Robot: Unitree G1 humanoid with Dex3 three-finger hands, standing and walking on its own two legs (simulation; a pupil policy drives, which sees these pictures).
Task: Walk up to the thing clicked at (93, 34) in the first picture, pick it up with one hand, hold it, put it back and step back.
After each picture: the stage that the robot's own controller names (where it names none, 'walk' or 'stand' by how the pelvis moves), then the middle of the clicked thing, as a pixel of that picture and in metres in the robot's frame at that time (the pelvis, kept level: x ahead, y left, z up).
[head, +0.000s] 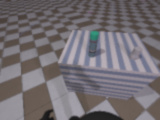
stand; (93, 45) +0.65 +0.02 +0.05
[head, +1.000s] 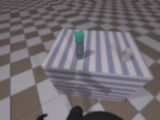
walk; (79, 46) +0.57 +0.16 +0.08
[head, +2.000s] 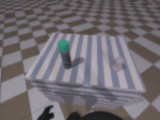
stand; (65, 56) +0.46 +0.23 +0.06
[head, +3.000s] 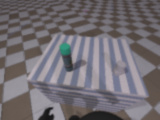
stand; (67, 59) +0.44 +0.21 +0.05
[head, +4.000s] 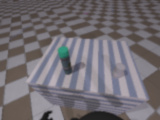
stand; (66, 62) +0.42 +0.22 +0.05
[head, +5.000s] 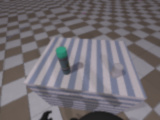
stand; (64, 62) +0.42 +0.24 +0.05
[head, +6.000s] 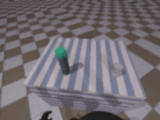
stand; (63, 62) +0.42 +0.24 +0.05
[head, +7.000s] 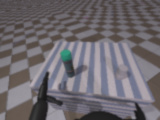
rise first; (68, 65) +0.41 +0.22 +0.05
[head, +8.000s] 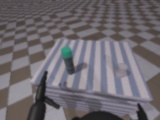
go down; (69, 62) +0.43 +0.22 +0.05
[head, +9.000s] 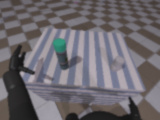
go down; (62, 56) +0.44 +0.21 +0.07
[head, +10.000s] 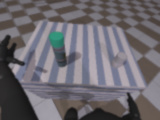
go down; (59, 52) +0.44 +0.20 +0.10
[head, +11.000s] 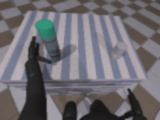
close in; (51, 45) +0.45 +0.22 +0.13
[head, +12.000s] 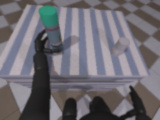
close; (54, 34) +0.50 +0.20 +0.15
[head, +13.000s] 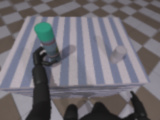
lift; (51, 47) +0.45 +0.22 +0.13
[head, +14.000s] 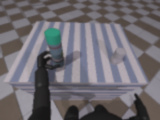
lift; (56, 51) +0.42 +0.21 +0.14
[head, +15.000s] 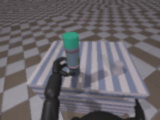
lift; (73, 57) +0.32 +0.13 +0.23
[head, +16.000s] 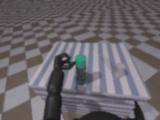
hold; (81, 71) +0.36 +0.10 +0.08
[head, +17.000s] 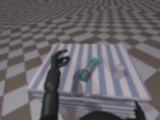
close; (89, 68) +0.48 +0.04 -0.03
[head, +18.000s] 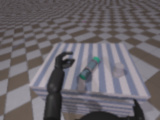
close; (90, 67) +0.49 +0.04 -0.03
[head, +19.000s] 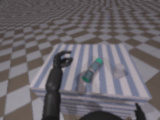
close; (92, 69) +0.48 +0.02 -0.03
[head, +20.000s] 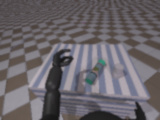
close; (96, 70) +0.46 -0.01 -0.03
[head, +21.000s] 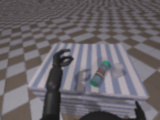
close; (100, 72) +0.44 -0.05 -0.03
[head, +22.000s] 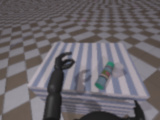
stand; (105, 74) +0.42 -0.09 -0.03
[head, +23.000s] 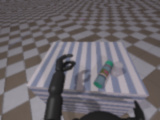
stand; (104, 73) +0.43 -0.08 -0.03
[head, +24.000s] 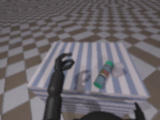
close; (104, 73) +0.43 -0.08 -0.03
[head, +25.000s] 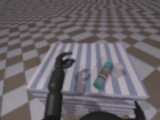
stand; (103, 74) +0.42 -0.08 -0.03
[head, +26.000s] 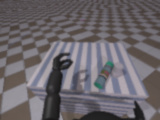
close; (104, 73) +0.43 -0.08 -0.03
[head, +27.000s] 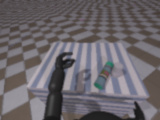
stand; (104, 74) +0.42 -0.08 -0.03
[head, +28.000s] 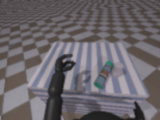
stand; (104, 73) +0.43 -0.08 -0.03
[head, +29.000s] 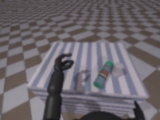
stand; (104, 73) +0.43 -0.08 -0.03
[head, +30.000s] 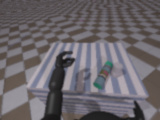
close; (103, 73) +0.43 -0.08 -0.03
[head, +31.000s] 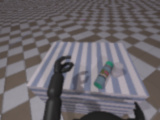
close; (104, 73) +0.43 -0.08 -0.03
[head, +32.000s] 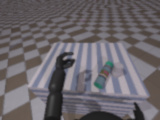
stand; (104, 73) +0.43 -0.08 -0.03
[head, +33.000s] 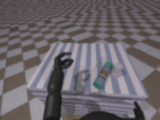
close; (103, 74) +0.43 -0.08 -0.03
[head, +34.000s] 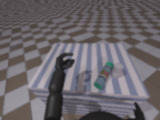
stand; (104, 74) +0.43 -0.08 -0.03
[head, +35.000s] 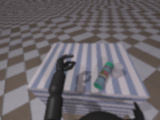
stand; (104, 74) +0.43 -0.08 -0.03
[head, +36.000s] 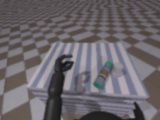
close; (103, 73) +0.43 -0.07 -0.03
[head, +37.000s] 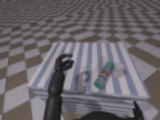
stand; (104, 73) +0.43 -0.08 -0.03
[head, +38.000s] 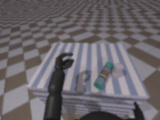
stand; (104, 74) +0.43 -0.08 -0.03
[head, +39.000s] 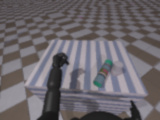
crouch; (103, 72) +0.43 -0.08 -0.03
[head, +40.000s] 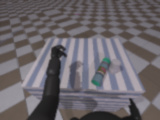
lower; (101, 70) +0.44 -0.08 -0.03
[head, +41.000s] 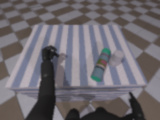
lower; (101, 63) +0.43 -0.08 +0.01
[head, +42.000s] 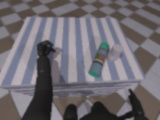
lower; (99, 58) +0.44 -0.08 +0.03
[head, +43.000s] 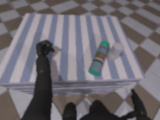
lower; (99, 57) +0.45 -0.08 +0.04
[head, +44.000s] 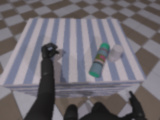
loosen; (100, 58) +0.44 -0.08 +0.03
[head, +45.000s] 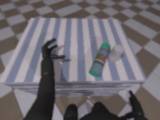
withdraw; (100, 58) +0.45 -0.08 +0.03
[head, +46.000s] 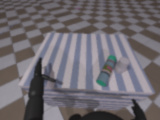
sink last; (107, 69) +0.42 -0.10 +0.01
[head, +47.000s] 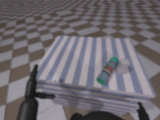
stand; (108, 69) +0.44 -0.08 +0.00
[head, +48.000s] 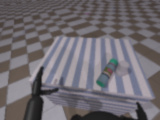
stand; (107, 71) +0.43 -0.08 -0.02
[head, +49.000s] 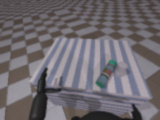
stand; (106, 72) +0.43 -0.08 -0.04
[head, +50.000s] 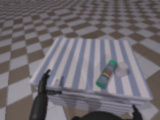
stand; (107, 73) +0.42 -0.08 -0.04
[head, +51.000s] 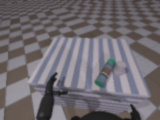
stand; (105, 71) +0.43 -0.08 -0.04
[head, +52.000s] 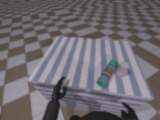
stand; (108, 72) +0.43 -0.09 -0.02
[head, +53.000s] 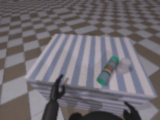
stand; (108, 69) +0.43 -0.08 +0.02
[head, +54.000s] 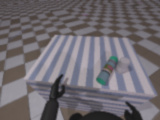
stand; (107, 69) +0.43 -0.08 +0.03
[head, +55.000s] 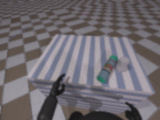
stand; (108, 67) +0.45 -0.09 +0.01
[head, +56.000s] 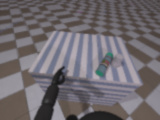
stand; (105, 63) +0.51 -0.13 -0.02
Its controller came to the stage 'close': yes
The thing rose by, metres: 0.18
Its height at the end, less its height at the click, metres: -0.09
